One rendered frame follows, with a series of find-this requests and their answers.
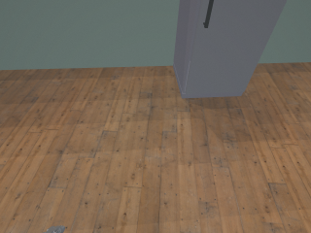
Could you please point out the fridge door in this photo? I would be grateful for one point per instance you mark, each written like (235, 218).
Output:
(225, 55)

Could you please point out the handle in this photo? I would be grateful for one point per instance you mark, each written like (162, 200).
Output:
(208, 15)

